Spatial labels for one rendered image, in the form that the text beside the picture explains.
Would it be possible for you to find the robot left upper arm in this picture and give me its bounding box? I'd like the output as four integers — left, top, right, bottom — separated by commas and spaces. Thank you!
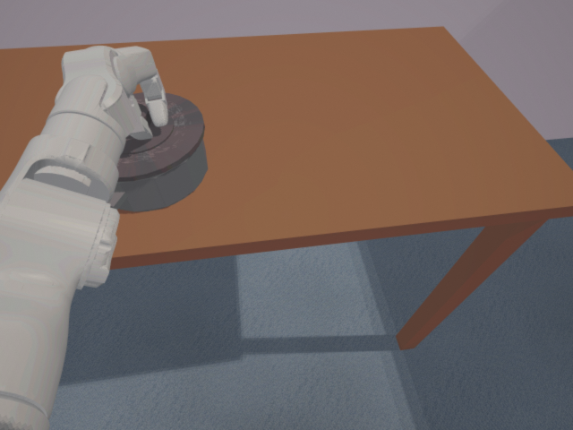
0, 178, 120, 430

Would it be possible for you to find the pot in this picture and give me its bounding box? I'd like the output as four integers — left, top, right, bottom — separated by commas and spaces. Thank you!
109, 138, 208, 211

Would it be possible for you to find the table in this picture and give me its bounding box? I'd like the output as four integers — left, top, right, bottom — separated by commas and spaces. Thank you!
0, 26, 573, 350

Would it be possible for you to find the robot left hand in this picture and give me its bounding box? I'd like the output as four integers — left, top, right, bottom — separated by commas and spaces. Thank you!
115, 46, 168, 140

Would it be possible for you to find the left robot forearm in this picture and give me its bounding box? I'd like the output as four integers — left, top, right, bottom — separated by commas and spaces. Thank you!
0, 46, 137, 219

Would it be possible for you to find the knob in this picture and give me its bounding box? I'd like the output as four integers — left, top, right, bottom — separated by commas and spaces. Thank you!
138, 104, 151, 126

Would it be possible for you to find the lid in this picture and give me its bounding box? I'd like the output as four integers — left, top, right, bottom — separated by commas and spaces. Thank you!
117, 92, 205, 182

